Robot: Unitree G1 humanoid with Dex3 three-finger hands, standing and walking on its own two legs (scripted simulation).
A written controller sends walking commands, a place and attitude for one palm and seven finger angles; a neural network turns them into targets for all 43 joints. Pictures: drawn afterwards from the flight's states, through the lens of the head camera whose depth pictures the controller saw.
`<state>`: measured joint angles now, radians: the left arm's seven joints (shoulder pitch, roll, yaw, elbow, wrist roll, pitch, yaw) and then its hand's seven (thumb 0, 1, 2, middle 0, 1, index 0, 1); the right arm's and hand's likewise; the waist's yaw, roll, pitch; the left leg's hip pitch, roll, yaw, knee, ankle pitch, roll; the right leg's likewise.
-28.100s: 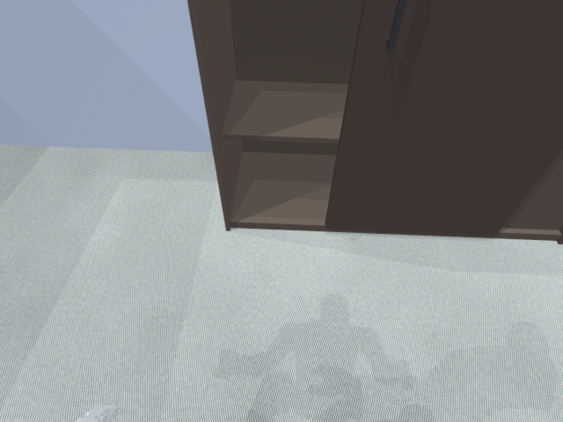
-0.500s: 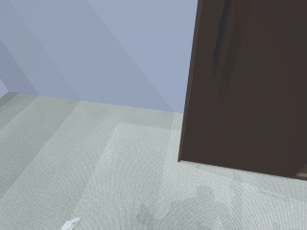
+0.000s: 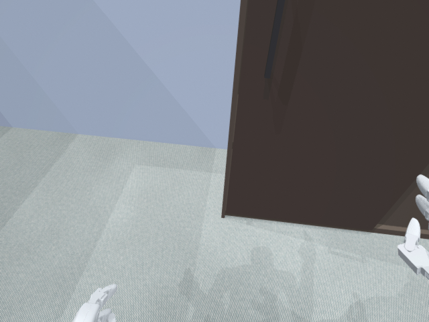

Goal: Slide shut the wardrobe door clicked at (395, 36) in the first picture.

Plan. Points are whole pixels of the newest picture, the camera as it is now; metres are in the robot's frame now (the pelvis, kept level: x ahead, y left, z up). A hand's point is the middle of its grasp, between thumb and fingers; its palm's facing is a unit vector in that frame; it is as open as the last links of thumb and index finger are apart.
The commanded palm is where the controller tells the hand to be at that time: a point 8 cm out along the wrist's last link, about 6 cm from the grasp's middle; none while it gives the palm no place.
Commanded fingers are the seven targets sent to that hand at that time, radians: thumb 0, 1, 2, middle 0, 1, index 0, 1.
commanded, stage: let the arm hang, fingers relaxed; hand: right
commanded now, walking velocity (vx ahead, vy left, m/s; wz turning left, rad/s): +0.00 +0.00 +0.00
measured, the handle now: (277, 18) +0.80 -0.13 +0.27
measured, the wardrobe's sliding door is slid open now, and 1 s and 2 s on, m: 0.00 0.00 0.00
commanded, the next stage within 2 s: look to check the result in 1.04 s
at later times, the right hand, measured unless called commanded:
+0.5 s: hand out of the picture -0.02 -0.23 -0.15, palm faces +0.01 +0.97 -0.25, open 7.2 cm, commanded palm none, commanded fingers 0.00 -0.90 -0.90 0.20 0.30 0.20 0.30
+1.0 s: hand out of the picture +0.11 -0.26 -0.12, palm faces -0.03 +0.94 -0.34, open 7.4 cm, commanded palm none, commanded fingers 0.00 -0.90 -0.90 0.20 0.30 0.20 0.30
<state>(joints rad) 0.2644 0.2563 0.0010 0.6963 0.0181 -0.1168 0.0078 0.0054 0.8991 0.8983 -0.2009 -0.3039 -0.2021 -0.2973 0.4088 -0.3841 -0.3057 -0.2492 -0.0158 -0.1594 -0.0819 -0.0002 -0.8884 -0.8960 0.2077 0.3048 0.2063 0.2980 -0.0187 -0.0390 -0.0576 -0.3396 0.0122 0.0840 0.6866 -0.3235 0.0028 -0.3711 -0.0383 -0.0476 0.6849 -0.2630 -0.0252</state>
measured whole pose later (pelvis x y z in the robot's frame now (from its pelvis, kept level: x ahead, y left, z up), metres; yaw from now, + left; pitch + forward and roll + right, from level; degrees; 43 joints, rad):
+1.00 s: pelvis +0.00 -0.02 +0.03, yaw +0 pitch -1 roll +0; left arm 0.06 0.34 0.01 1.10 0.02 -0.01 0.00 0.00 0.90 0.90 -0.20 -0.30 -0.20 -0.30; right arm 0.06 -0.33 0.00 1.11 -0.02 -0.02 0.01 0.00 -0.90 -0.90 0.20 0.30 0.20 0.30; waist 0.01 -0.01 0.03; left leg -0.14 0.02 -0.03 0.35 -0.19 -0.02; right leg -0.14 0.05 -0.04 0.34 -0.18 -0.06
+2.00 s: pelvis +0.03 -0.01 +0.03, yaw +1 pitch -2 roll +0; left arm 0.10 0.34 0.01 1.13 0.01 -0.01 0.00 0.00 0.90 0.90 -0.20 -0.30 -0.20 -0.30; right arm 0.09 -0.33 0.00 1.12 -0.01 -0.02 0.00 0.00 -0.90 -0.89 0.20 0.30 0.20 0.30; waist 0.02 0.00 0.04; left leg -0.08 -0.01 -0.03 0.30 -0.19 0.00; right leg -0.07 0.02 -0.04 0.30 -0.20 -0.03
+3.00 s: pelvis +0.01 -0.01 +0.03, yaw +0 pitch -2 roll +0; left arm 0.11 0.34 0.01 1.14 0.01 -0.01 0.00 0.00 0.90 0.90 -0.20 -0.30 -0.20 -0.30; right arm 0.10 -0.34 0.00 1.13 -0.01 -0.02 0.01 0.00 -0.90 -0.90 0.20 0.30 0.20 0.30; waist 0.01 0.00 0.05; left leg -0.09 0.00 -0.04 0.30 -0.17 -0.01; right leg -0.09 0.03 -0.04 0.30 -0.17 -0.04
